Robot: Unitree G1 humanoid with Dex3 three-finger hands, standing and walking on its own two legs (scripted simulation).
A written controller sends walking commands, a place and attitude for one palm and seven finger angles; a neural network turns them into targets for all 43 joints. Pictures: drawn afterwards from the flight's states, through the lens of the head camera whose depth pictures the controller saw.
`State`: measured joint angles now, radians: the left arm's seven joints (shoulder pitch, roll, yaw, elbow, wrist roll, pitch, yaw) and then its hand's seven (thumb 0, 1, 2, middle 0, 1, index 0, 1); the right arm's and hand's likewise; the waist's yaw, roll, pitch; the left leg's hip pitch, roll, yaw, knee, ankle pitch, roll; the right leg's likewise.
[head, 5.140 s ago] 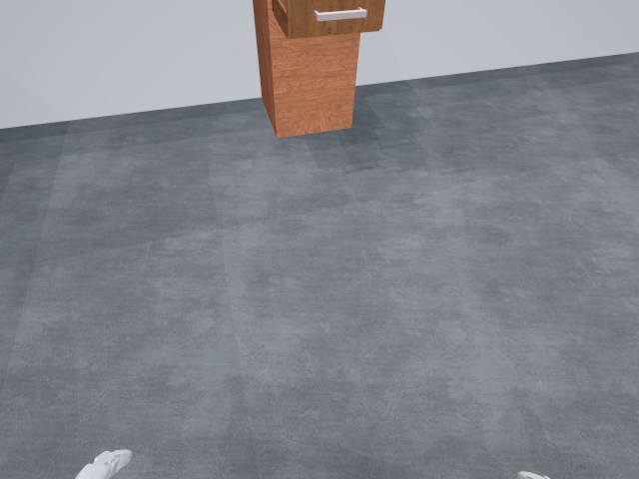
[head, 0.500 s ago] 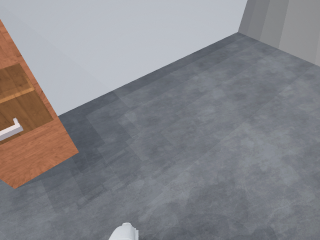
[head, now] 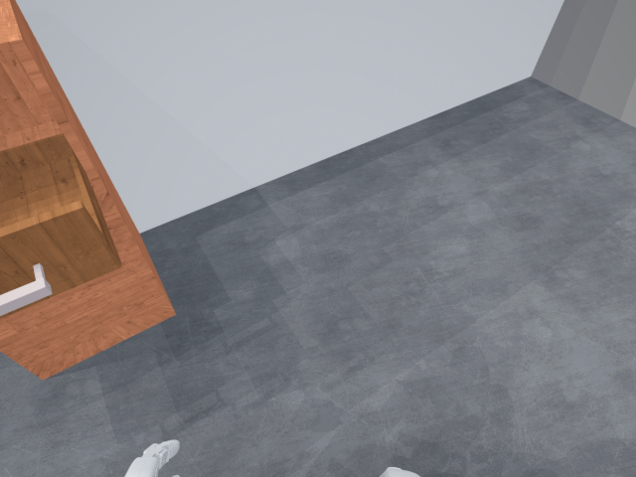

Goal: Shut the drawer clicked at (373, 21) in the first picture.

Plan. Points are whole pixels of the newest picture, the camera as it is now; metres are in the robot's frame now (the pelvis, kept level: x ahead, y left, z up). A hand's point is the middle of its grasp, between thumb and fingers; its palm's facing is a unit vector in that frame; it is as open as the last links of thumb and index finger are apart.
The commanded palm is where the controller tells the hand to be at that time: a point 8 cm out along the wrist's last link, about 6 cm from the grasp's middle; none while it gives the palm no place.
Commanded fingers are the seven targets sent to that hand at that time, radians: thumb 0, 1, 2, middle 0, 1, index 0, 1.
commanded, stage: turn to face it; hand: left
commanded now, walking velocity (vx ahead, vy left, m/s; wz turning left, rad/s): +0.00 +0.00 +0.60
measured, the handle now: out of the picture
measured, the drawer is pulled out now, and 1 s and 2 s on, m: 0.28 0.28 0.28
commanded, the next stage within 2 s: take the last steps up to it in 1.00 s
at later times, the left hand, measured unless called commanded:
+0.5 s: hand out of the picture -0.03 +0.20 -0.18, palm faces +0.37 -0.90 -0.23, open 7.4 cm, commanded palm none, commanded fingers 0.00 0.90 0.90 -0.20 -0.30 -0.20 -0.30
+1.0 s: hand out of the picture -0.02 +0.22 -0.15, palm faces +0.49 -0.83 -0.26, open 7.4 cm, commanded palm none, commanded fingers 0.00 0.90 0.90 -0.20 -0.30 -0.20 -0.30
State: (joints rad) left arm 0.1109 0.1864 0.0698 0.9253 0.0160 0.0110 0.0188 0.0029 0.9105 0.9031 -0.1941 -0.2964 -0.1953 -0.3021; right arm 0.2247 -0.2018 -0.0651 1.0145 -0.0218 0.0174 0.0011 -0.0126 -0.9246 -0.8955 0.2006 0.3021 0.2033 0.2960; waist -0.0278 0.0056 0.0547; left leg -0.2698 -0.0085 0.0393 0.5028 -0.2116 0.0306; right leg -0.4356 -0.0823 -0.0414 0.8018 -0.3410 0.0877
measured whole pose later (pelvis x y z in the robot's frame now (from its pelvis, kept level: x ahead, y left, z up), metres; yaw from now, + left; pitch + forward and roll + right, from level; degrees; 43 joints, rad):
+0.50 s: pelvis +0.00 +0.00 -0.01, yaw +20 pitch +0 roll -1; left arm 0.25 0.23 0.05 0.92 0.03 0.03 0.02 0.01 0.90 0.90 -0.20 -0.30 -0.20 -0.30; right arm 0.14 -0.25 -0.07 0.92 -0.01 0.06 0.03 0.00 -0.91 -0.90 0.20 0.30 0.20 0.30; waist 0.02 -0.02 0.10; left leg -0.29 0.06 0.10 0.64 -0.35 -0.05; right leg -0.28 -0.21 -0.32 0.63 -0.30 0.05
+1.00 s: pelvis -0.01 +0.00 +0.00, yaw +30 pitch -1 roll +0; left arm 0.14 0.20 0.04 0.93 0.01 0.05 0.02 0.01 0.91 0.90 -0.20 -0.30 -0.20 -0.30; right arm 0.22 -0.19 -0.04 0.97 -0.02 0.04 0.00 0.00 -0.90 -0.90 0.20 0.30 0.21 0.30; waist -0.03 0.02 0.06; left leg -0.24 -0.06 -0.04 0.46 -0.20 0.04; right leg -0.30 -0.03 -0.02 0.72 -0.41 0.07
